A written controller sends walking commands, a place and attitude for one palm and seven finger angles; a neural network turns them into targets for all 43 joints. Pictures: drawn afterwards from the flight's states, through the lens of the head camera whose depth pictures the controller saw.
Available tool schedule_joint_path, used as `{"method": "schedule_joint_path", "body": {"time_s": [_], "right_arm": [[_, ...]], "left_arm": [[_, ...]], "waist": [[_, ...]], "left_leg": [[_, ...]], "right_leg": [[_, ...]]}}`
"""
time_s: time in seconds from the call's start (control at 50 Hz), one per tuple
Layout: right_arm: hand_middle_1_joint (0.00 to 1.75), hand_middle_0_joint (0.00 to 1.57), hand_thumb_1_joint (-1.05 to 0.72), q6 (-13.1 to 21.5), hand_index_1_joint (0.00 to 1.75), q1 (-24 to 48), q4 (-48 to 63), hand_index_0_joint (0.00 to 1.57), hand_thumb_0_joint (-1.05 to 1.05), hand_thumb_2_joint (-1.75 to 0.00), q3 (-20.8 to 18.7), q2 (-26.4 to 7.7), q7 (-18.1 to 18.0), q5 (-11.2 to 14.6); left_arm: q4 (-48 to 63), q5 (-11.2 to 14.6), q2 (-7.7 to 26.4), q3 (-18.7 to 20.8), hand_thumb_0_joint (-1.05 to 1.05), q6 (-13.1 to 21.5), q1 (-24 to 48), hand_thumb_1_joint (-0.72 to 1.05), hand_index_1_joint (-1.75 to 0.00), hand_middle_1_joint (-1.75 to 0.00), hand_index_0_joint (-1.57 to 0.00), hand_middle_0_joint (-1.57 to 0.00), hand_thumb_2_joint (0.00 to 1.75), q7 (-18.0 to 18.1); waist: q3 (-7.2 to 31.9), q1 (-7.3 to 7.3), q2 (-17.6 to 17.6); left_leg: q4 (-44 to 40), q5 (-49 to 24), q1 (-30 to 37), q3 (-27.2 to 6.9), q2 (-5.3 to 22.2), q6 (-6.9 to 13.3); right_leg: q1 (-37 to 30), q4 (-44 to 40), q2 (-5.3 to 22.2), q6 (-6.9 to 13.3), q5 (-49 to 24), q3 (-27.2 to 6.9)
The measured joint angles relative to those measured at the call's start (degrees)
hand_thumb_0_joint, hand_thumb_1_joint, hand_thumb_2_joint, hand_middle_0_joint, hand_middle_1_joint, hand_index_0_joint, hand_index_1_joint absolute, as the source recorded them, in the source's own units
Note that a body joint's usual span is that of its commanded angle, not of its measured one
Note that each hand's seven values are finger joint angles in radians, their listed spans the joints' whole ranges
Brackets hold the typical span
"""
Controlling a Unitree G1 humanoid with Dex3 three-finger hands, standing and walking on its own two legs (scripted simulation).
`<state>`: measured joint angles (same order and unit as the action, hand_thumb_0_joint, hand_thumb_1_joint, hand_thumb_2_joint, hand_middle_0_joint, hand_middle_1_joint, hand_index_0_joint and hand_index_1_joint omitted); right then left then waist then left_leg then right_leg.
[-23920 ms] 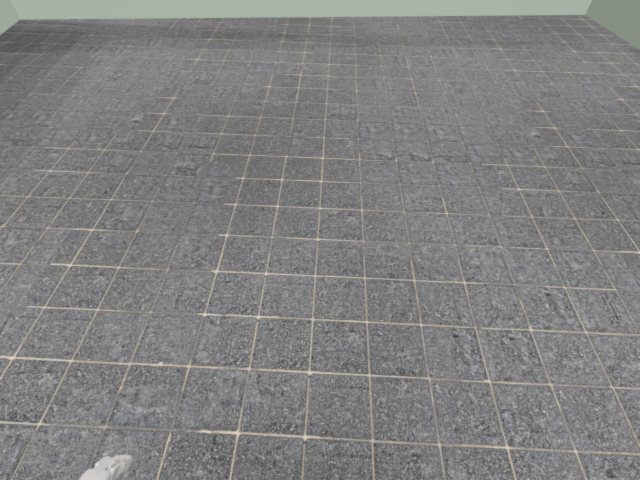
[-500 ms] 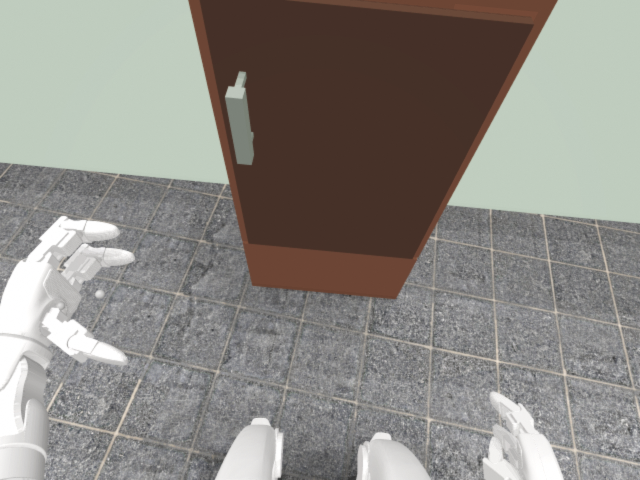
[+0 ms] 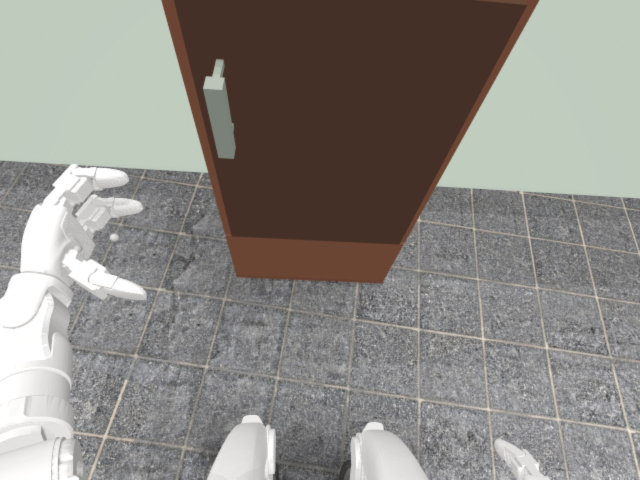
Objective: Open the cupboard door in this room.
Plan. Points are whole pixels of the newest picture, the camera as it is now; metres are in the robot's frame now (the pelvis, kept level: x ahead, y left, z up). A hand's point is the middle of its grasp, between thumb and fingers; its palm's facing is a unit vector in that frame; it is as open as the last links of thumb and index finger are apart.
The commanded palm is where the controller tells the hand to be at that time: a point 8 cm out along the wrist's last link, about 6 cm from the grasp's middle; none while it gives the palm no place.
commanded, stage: move the hooked fingers beside the handle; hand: left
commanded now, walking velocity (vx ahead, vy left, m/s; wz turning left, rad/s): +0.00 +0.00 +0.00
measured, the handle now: (223, 110) +0.60 +0.15 +0.04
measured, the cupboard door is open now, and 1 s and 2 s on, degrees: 0 0 0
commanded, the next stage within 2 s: slide the fingers in behind the handle in 1.72 s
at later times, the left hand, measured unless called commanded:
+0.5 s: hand (152, 176) +0.47 +0.23 +0.04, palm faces -0.01 -1.00 -0.01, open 14.0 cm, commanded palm +0.46 +0.27 +0.04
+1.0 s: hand (176, 129) +0.56 +0.21 +0.04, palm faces +0.00 -1.00 +0.00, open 14.0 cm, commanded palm +0.54 +0.25 +0.04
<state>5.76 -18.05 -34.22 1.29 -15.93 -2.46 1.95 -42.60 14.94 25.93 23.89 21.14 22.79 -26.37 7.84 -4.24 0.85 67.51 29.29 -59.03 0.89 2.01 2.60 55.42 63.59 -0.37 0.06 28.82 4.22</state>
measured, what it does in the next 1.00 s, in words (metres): stands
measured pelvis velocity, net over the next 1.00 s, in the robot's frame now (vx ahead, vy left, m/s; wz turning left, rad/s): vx -0.01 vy -0.01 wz -0.05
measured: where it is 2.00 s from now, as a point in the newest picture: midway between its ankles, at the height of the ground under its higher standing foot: outside the picture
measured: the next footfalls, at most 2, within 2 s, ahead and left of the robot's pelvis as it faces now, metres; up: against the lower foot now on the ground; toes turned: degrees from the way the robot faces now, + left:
none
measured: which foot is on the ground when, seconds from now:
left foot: down 0.00-1.00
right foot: down 0.00-1.00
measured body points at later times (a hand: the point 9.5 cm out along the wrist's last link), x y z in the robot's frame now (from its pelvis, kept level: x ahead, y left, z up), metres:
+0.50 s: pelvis -0.01 +0.00 -0.01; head +0.13 +0.03 +0.42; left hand +0.47 +0.28 +0.05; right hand +0.03 -0.27 -0.12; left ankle +0.02 +0.09 -0.65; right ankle +0.01 -0.13 -0.65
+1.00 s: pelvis -0.01 -0.01 -0.03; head +0.18 +0.03 +0.38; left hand +0.55 +0.27 +0.05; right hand -0.03 -0.28 -0.12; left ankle +0.02 +0.09 -0.65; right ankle +0.01 -0.13 -0.65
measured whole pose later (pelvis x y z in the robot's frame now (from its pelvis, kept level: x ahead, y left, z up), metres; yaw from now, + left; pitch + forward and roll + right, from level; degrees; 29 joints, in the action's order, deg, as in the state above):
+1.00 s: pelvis -0.01 -0.01 -0.03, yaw -3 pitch +30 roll -6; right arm -3.4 -20.9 -34.1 4.5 -16.4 -1.0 -1.0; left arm -72.7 2.0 43.3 29.2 19.8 62.6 -20.2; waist 6.2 -14.6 2.1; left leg 75.0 30.3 -74.8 -0.6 4.2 2.1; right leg 70.7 69.4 -2.4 0.8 28.8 5.4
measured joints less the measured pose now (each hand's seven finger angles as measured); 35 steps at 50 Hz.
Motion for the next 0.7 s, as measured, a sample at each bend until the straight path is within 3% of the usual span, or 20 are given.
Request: {"method": "schedule_joint_path", "body": {"time_s": [0.12, 0.28, 0.44, 0.7], "right_arm": [[0.30, 0.20, -0.91, -1.01, 0.30, 0.63, -0.73, 0.20, 0.01, -0.90, -0.05, 0.34, 0.13, -0.48], [0.30, 0.20, -0.91, -3.39, 0.30, -0.02, -0.23, 0.20, 0.01, -0.90, 0.44, 0.65, 0.76, -0.73], [0.30, 0.20, -0.91, -5.48, 0.30, -0.63, -1.64, 0.20, 0.01, -0.90, 0.85, 0.42, 0.91, -1.29], [0.30, 0.20, -0.91, -8.00, 0.30, -1.94, -1.10, 0.20, 0.01, -0.90, 1.90, -0.12, 0.91, -1.73]], "left_arm": [[-2.61, -1.91, -0.44, -0.72, -0.01, 1.17, 5.09, -0.50, -1.20, -1.20, -0.30, -0.30, 0.30, 1.61], [-10.79, -4.09, 2.37, 0.26, -0.01, 1.11, 11.82, -0.50, -1.20, -1.20, -0.30, -0.30, 0.30, 3.66], [-17.18, -5.69, 3.91, 0.80, -0.01, 3.33, 19.36, -0.50, -1.20, -1.20, -0.30, -0.30, 0.30, 4.18], [-24.97, -8.62, 10.94, 4.11, -0.01, 2.02, 28.43, -0.50, -1.20, -1.20, -0.30, -0.30, 0.30, 4.81]], "waist": [[-0.16, -0.75, -0.10], [0.17, -2.10, 0.05], [-0.44, -3.16, 0.13], [-1.14, -6.52, 0.57]], "left_leg": [[0.11, -0.20, -0.87, 0.19, -0.01, 0.20], [0.59, -0.18, -2.20, 0.46, 0.24, 0.26], [2.15, -0.09, -5.07, 0.14, 0.39, 0.09], [4.29, 0.31, -9.20, -0.47, 1.48, -0.43]], "right_leg": [[0.86, -0.05, 0.02, -0.23, -0.35, -0.20], [2.38, 0.47, -0.20, -0.26, -0.48, -0.49], [5.21, 2.12, -0.30, 0.01, -0.25, -0.19], [9.28, 3.80, -1.35, 0.61, -0.20, 0.31]]}}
